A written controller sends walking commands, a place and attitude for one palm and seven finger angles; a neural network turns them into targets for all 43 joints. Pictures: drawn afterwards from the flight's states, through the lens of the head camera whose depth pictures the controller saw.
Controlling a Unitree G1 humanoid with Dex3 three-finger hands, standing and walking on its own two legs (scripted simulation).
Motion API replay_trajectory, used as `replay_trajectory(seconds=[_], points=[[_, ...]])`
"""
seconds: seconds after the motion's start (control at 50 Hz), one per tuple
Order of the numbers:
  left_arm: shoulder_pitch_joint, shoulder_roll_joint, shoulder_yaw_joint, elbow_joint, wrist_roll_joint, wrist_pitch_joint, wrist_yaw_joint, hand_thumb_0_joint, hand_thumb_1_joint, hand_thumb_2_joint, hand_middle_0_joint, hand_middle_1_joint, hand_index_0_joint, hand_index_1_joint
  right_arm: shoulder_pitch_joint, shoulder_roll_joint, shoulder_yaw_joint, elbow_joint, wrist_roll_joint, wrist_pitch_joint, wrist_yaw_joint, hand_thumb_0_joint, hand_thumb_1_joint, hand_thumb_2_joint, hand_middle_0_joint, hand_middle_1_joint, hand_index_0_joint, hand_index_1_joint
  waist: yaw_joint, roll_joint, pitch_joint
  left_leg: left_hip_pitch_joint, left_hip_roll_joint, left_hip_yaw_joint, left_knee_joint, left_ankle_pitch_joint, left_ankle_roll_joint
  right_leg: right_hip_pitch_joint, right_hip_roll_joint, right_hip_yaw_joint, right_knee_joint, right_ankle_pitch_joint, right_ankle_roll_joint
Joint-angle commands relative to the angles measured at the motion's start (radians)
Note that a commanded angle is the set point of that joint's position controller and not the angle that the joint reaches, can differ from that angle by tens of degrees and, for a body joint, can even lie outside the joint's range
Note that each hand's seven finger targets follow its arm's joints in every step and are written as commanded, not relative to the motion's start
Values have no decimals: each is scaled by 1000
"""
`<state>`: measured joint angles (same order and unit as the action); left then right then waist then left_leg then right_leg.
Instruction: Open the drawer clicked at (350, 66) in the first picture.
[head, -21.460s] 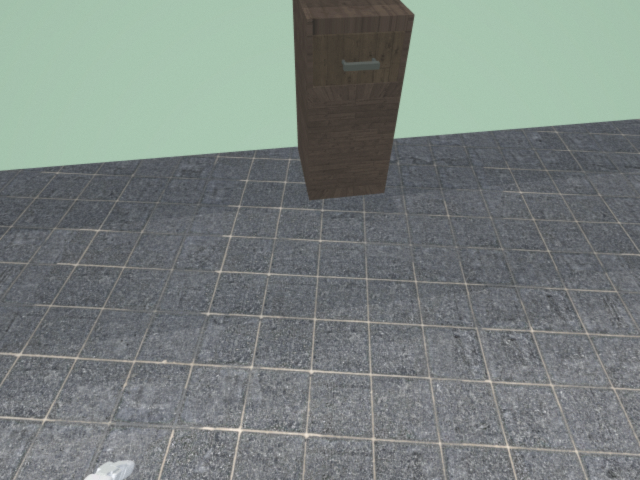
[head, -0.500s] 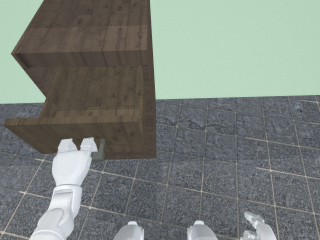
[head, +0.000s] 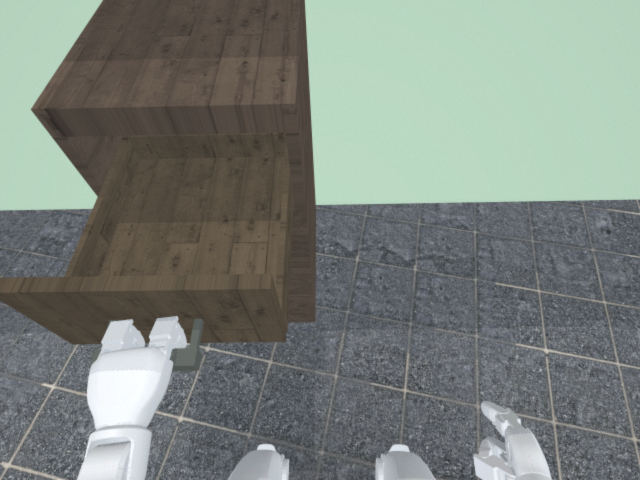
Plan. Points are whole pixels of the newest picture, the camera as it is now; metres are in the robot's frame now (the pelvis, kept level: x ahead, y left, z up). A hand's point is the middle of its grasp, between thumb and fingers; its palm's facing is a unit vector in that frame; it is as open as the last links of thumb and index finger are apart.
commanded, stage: pull the drawer open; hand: left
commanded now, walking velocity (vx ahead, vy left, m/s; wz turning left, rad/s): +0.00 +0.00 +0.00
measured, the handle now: (151, 343) +0.28 +0.25 -0.03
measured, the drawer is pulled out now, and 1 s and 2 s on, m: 0.26 0.30 0.30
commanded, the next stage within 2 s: open the thumb to release the handle in 0.80 s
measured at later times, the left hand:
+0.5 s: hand (143, 419) +0.20 +0.24 -0.05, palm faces -0.03 -0.05 -1.00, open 5.5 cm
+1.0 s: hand (140, 421) +0.19 +0.24 -0.05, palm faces +0.00 -0.04 -1.00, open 5.6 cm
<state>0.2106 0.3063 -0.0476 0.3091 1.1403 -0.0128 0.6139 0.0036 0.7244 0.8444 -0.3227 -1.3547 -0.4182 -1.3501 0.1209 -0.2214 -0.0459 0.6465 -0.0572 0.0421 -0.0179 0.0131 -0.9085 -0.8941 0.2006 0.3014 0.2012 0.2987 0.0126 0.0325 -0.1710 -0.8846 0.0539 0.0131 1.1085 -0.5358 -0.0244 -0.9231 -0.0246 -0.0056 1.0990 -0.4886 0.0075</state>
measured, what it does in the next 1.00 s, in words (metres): stands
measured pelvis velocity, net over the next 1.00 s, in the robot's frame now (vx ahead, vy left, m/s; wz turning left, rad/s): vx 0.00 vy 0.00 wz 0.00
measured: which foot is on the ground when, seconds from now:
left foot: down 0.00-1.00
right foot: down 0.00-1.00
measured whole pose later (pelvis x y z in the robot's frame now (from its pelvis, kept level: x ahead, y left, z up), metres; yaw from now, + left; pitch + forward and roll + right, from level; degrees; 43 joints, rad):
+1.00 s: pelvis +0.00 +0.00 -0.02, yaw +0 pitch +19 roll +0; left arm 0.42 0.31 -0.02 0.11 1.14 -0.05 0.65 -0.01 0.71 0.79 -0.31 -1.34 -0.40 -1.34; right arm 0.09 -0.22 -0.04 0.60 -0.08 0.05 -0.01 0.01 -0.91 -0.89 0.20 0.30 0.20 0.30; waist 0.03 0.04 -0.19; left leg -0.96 0.05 0.00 1.20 -0.58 -0.03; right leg -1.00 -0.02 -0.01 1.20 -0.54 0.00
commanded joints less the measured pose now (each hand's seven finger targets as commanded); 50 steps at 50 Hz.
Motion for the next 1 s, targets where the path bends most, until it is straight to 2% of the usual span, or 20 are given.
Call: replay_trajectory(seconds=[0.0, 0.06, 0.14, 0.26, 0.32, 0.34, 0.36, 0.44, 0.5, 0.54, 0.56, 0.66, 0.68, 0.74, 0.84, 0.86, 0.88, 0.9, 0.96, 0.98], points=[[19, 169, 139, -166, -30, 17, 47, 0, 900, 900, -400, -1350, -400, -1350, -52, -118, -39, -131, -2, -50, -17, 0, -900, -900, 200, 300, 200, 300, 28, -34, -253, 155, -75, 24, -128, 270, 42, 193, 51, -27, -156, 300, -46], [82, 181, 164, -183, -34, 10, 47, 0, 900, 900, -400, -1350, -400, -1350, -54, -115, -38, -138, -2, -49, -19, 0, -900, -900, 200, 300, 200, 300, 41, -46, -255, 148, -76, 22, -126, 267, 42, 195, 53, -28, -148, 292, -48], [180, 175, 161, -235, -34, 7, 53, 0, 900, 900, -400, -1350, -400, -1350, -74, -109, -33, -154, -4, -47, -12, 0, -900, -900, 200, 300, 200, 300, 55, -16, -271, 157, -77, 27, -120, 293, 39, 202, 51, -22, -135, 325, -50], [255, 181, 180, -269, -36, -9, 58, 0, 900, 900, -400, -1350, -400, -1350, -87, -107, -34, -165, -8, -44, -10, 0, -900, -900, 200, 300, 200, 300, 53, -37, -228, 127, -74, 22, -106, 260, 40, 175, 51, -17, -130, 298, -51], [294, 176, 177, -312, -30, -18, 66, 0, 900, 900, -400, -1350, -400, -1350, -97, -108, -33, -177, -12, -43, -4, 0, -900, -900, 200, 300, 200, 300, 57, 3, -239, 146, -73, 19, -101, 282, 38, 154, 53, -22, -114, 301, -57], [319, 177, 176, -318, -22, -20, 69, 0, 900, 900, -400, -1350, -400, -1350, -96, -105, -31, -180, -14, -41, 0, 0, -900, -900, 200, 300, 200, 300, 68, 18, -258, 153, -73, 21, -97, 291, 35, 145, 54, -25, -100, 292, -57], [345, 149, 150, -314, -28, -17, 65, 0, 900, 900, -400, -1350, -400, -1350, -94, -102, -34, -185, -15, -43, 3, 0, -900, -900, 200, 300, 200, 300, 64, 19, -245, 154, -73, 21, -96, 288, 36, 145, 54, -28, -104, 296, -57], [431, 157, 162, -339, -40, -16, 55, 0, 900, 900, -400, -1350, -400, -1350, -105, -102, -28, -202, -14, -36, 11, 0, -900, -900, 200, 300, 200, 300, 78, -10, -259, 142, -73, 19, -92, 318, 35, 170, 56, -19, -90, 342, -59], [466, 137, 138, -364, -45, -17, 45, 0, 900, 900, -400, -1350, -400, -1350, -105, -101, -29, -213, -14, -36, 17, 0, -900, -900, 200, 300, 200, 300, 72, -11, -243, 136, -71, 19, -89, 322, 36, 173, 55, -18, -91, 361, -58], [479, 153, 157, -383, -49, -21, 46, 0, 900, 900, -400, -1350, -400, -1350, -108, -101, -25, -218, -17, -33, 18, 0, -900, -900, 200, 300, 200, 300, 76, -11, -270, 143, -71, 20, -80, 347, 37, 176, 53, -13, -79, 388, -57], [490, 151, 163, -357, -50, -22, 43, 0, 900, 900, -400, -1350, -400, -1350, -102, -97, -28, -214, -14, -33, 16, 0, -900, -900, 200, 300, 200, 300, 72, -29, -243, 129, -71, 19, -79, 335, 37, 182, 55, -15, -83, 395, -57], [451, 161, 177, -348, -38, -37, 51, 0, 900, 900, -400, -1350, -400, -1350, -98, -100, -29, -212, -18, -33, 14, 0, -900, -900, 200, 300, 200, 300, 67, -18, -221, 111, -70, 14, -72, 300, 37, 141, 55, -21, -77, 341, -57], [430, 157, 168, -359, -37, -38, 53, 0, 900, 900, -400, -1350, -400, -1350, -102, -104, -27, -212, -24, -33, 14, 0, -900, -900, 200, 300, 200, 300, 59, -29, -227, 112, -71, 16, -65, 298, 38, 127, 53, -13, -78, 340, -55], [462, 175, 197, -357, -38, -41, 59, 0, 900, 900, -400, -1350, -400, -1350, -99, -101, -28, -210, -23, -33, 12, 0, -900, -900, 200, 300, 200, 300, 75, -16, -272, 121, -73, 20, -59, 326, 36, 153, 53, -8, -65, 378, -56], [468, 164, 187, -361, -40, -33, 61, 0, 900, 900, -400, -1350, -400, -1350, -99, -99, -28, -211, -21, -30, 11, 0, -900, -900, 200, 300, 200, 300, 71, -18, -280, 132, -71, 18, -59, 349, 33, 150, 54, -15, -60, 391, -55], [459, 156, 177, -355, -42, -32, 58, 0, 900, 900, -400, -1350, -400, -1350, -94, -99, -32, -209, -19, -31, 9, 0, -900, -900, 200, 300, 200, 300, 62, -22, -251, 126, -70, 16, -59, 337, 35, 149, 55, -22, -69, 391, -55], [149, 145, 118, -380, -23, -29, 68, 0, 900, 900, -400, -1350, -400, -1350, -95, -115, -31, -175, -28, -29, 5, 0, -900, -900, 200, 300, 200, 300, -16, -46, -252, 117, -64, 3, -29, 299, 37, 62, 46, -9, -66, 348, -44], [176, 145, 144, -360, -12, -32, 77, 0, 830, 870, -395, -1342, -395, -1342, -80, -109, -42, -179, -28, -40, 0, 0, -900, -900, 200, 300, 200, 300, 14, -10, -258, 118, -64, 4, -38, 282, 36, 73, 47, -30, -64, 308, -46], [237, 120, 121, -306, -16, -10, 78, 0, 620, 780, -380, -1320, -380, -1320, -75, -110, -41, -178, -25, -49, -4, 0, -900, -900, 200, 300, 200, 300, 17, -35, -255, 138, -62, 2, -49, 292, 39, 78, 53, -41, -76, 304, -49], [228, 122, 112, -329, -22, -3, 75, 0, 550, 750, -375, -1313, -375, -1313, -81, -112, -37, -184, -25, -46, -3, 0, -900, -900, 200, 300, 200, 300, 20, -38, -287, 147, -64, 6, -54, 300, 39, 93, 50, -35, -78, 310, -47]])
